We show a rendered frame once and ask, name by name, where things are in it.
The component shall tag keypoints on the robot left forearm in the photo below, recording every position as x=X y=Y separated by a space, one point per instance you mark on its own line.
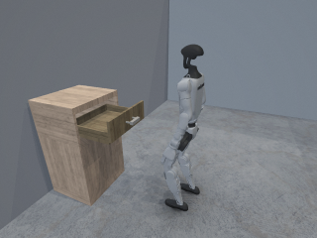
x=182 y=126

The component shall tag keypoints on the left robot thigh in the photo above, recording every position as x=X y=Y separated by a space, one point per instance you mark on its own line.
x=181 y=147

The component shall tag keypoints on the robot left hand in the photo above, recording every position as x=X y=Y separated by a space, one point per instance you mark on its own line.
x=169 y=153

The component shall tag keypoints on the robot torso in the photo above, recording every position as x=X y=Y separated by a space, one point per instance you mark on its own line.
x=196 y=102

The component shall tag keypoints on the cabinet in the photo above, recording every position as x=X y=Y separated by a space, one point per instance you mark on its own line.
x=79 y=168

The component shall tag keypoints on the drawer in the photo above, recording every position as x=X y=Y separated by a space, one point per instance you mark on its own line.
x=107 y=123

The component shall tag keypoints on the handle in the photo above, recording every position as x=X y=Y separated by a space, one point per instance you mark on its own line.
x=134 y=121

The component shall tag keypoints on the left robot upper arm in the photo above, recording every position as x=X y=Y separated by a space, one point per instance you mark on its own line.
x=184 y=88

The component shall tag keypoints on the right robot upper arm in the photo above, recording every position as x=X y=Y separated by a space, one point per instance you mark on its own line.
x=204 y=94

